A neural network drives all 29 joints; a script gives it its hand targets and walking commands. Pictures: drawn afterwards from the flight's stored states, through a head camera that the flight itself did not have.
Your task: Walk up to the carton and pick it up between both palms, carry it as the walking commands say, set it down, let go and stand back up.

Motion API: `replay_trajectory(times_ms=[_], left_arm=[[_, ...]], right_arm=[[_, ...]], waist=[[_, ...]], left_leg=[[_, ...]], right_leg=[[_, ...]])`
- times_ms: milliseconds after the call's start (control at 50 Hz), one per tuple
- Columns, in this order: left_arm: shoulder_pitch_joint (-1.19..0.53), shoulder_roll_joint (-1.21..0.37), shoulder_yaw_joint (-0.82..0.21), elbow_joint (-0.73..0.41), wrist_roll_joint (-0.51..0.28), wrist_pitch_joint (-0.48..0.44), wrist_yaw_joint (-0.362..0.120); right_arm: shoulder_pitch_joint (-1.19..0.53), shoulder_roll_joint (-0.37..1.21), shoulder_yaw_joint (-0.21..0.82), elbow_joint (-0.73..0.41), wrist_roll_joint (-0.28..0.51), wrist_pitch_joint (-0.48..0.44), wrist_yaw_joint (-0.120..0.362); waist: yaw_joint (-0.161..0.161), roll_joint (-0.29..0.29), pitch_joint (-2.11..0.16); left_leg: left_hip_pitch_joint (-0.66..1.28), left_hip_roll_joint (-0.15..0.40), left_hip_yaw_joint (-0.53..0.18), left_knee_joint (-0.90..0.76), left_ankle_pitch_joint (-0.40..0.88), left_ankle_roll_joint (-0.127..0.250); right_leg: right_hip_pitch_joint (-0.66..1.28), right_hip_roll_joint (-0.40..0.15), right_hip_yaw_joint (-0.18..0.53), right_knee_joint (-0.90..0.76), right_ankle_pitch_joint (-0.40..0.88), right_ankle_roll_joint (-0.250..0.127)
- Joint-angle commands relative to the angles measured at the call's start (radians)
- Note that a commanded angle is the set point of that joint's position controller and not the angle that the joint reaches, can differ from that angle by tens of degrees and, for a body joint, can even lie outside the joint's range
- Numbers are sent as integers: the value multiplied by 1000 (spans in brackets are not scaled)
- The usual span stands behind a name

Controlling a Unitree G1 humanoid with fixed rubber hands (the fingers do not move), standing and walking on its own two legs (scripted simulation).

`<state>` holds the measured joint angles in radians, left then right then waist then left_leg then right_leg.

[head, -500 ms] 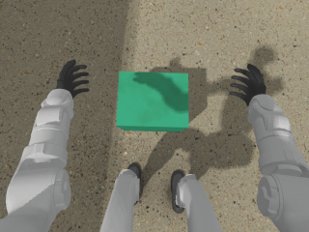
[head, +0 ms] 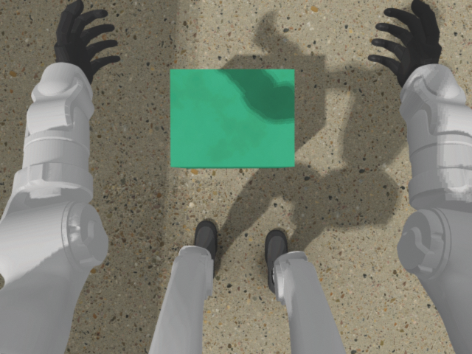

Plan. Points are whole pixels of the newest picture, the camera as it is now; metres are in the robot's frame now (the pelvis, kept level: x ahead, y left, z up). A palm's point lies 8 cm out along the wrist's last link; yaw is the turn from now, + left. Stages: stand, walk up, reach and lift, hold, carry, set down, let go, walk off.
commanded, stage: reach and lift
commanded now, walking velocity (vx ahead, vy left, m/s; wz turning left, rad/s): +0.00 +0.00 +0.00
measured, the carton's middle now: (232, 126) +0.50 +0.04 -0.52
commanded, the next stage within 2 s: none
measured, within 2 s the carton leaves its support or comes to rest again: neither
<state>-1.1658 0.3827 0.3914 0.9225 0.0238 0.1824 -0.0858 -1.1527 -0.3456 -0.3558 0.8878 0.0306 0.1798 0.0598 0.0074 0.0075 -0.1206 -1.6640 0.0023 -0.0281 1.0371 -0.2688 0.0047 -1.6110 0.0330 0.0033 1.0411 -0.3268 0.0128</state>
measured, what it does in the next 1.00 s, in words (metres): lowers itself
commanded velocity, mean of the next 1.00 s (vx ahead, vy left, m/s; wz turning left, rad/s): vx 0.00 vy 0.00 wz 0.00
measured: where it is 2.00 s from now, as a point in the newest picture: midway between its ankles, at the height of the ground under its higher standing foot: (240, 268)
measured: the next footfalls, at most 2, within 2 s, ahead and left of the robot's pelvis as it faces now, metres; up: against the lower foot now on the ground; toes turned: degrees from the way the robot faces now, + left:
none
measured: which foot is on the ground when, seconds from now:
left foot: down 0.00-1.00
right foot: down 0.00-1.00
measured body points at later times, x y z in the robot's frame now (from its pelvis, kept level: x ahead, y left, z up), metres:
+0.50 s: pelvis -0.03 +0.00 -0.14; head +0.33 +0.02 +0.13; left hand +0.52 +0.27 -0.27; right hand +0.54 -0.21 -0.27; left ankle +0.07 +0.11 -0.62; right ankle +0.05 -0.12 -0.62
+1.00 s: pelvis -0.06 -0.01 -0.25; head +0.33 +0.01 -0.04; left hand +0.52 +0.26 -0.43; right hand +0.53 -0.19 -0.43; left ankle +0.07 +0.11 -0.62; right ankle +0.05 -0.12 -0.62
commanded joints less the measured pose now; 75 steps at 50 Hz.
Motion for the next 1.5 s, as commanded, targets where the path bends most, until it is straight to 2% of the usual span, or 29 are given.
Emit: replay_trajectory(times_ms=[0, 60, 180, 360, 420, 460, 580, 680, 840, 860, 880, 940, 1020, 1060, 1080, 1140, 1160, 1260, 1380, 1480], left_arm=[[-208, 159, 44, -74, 20, -37, -9], [-258, 171, 46, -64, 21, -41, -11], [-352, 211, 25, -55, -3, -19, 5], [-421, 255, -28, -86, -53, 13, 41], [-444, 259, -51, -107, -74, 16, 50], [-457, 260, -64, -113, -92, 17, 53], [-488, 279, -84, -91, -121, 14, 64], [-543, 306, -100, -81, -141, 8, 79], [-721, 380, -174, -106, -215, 10, 123], [-717, 377, -186, -138, -224, 1, 124], [-704, 388, -187, -106, -222, -10, 128], [-687, 378, -201, 19, -215, -31, 128], [-647, 327, -228, 161, -225, -62, 113], [-643, 314, -233, 194, -228, -78, 105], [-646, 313, -235, 194, -230, -87, 104], [-677, 342, -230, 100, -241, -110, 120], [-691, 351, -234, 101, -247, -108, 126], [-690, 360, -243, 102, -258, -107, 147], [-632, 308, -268, 166, -270, -103, 136], [-642, 287, -272, 150, -269, -106, 133]], right_arm=[[-234, -145, -21, -110, -9, -21, 0], [-287, -144, -19, -95, -17, -15, -4], [-379, -189, -21, -69, -16, 2, -25], [-430, -253, 24, -75, 40, 21, -52], [-443, -268, 35, -78, 59, 22, -55], [-457, -280, 43, -82, 68, 21, -57], [-504, -290, 76, -79, 94, 18, -61], [-566, -294, 115, -87, 124, 18, -75], [-734, -339, 185, -143, 191, 36, -132], [-705, -335, 192, -150, 192, 30, -137], [-691, -347, 192, -125, 186, 19, -142], [-693, -344, 183, -39, 165, -2, -149], [-647, -270, 214, 107, 158, -26, -136], [-641, -244, 221, 146, 156, -38, -127], [-646, -241, 223, 145, 156, -46, -124], [-693, -273, 222, 39, 174, -72, -135], [-715, -285, 226, 25, 182, -72, -140], [-706, -306, 241, 33, 190, -66, -153], [-640, -271, 249, 107, 196, -67, -144], [-639, -256, 237, 113, 192, -77, -139]], waist=[[21, -4, -901], [26, -21, -868], [9, -19, -924], [14, 45, -1056], [5, 56, -1072], [-2, 53, -1075], [9, 27, -1065], [26, 3, -1101], [14, 1, -1289], [6, 12, -1275], [7, 15, -1213], [12, 27, -1000], [15, 4, -761], [20, -9, -688], [23, -12, -677], [35, -8, -839], [38, -9, -871], [42, 0, -849], [23, 3, -716], [20, 14, -705]], left_leg=[[590, -33, 28, 82, 453, -25], [482, -36, 47, 133, 343, -26], [439, -37, 59, 280, 230, -33], [464, -35, 65, 500, 274, -38], [465, -32, 56, 558, 284, -40], [449, -29, 52, 595, 283, -39], [403, -20, 42, 694, 249, -33], [379, -15, 46, 769, 186, -25], [459, -10, 47, 909, 141, -17], [470, -15, 52, 948, 220, -22], [443, -13, 47, 971, 226, -20], [328, 3, 45, 984, 145, -18], [158, 13, 43, 1014, 65, -22], [107, 17, 39, 1034, 57, -22], [99, 17, 37, 1046, 67, -22], [195, 17, 36, 1076, 153, -19], [214, 20, 34, 1079, 150, -18], [217, 20, 44, 1087, 127, -21], [172, 21, 35, 1080, 87, -17], [180, 18, 24, 1077, 112, -16]], right_leg=[[343, 33, -16, 36, 405, 31], [313, 34, -18, 100, 323, 32], [196, 42, -52, 256, 177, 40], [48, 47, -74, 470, 151, 44], [-14, 47, -81, 531, 134, 43], [-40, 45, -81, 568, 128, 42], [-93, 34, -79, 675, 82, 46], [-55, 21, -76, 757, 47, 46], [114, 2, -79, 886, 29, 29], [115, 10, -75, 919, 110, 32], [81, 11, -65, 935, 117, 31], [-8, 2, -48, 950, 34, 30], [-64, -5, -33, 984, -9, 32], [-89, -7, -28, 1007, -9, 35], [-96, -7, -28, 1018, -1, 37], [-34, -2, -38, 1046, 75, 36], [-22, -3, -44, 1049, 70, 35], [-41, -7, -47, 1063, 35, 34], [-112, -10, -46, 1054, -1, 30], [-133, -4, -45, 1051, 17, 25]])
